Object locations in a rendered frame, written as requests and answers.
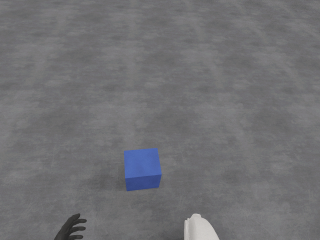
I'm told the robot right thigh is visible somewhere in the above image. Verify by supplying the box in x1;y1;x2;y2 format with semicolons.
184;217;220;240

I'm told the left robot hand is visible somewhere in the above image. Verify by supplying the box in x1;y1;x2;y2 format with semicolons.
54;213;87;240

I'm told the right robot shin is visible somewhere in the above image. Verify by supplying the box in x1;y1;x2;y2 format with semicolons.
191;213;201;218

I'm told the carton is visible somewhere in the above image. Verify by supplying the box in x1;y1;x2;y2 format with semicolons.
124;148;162;191

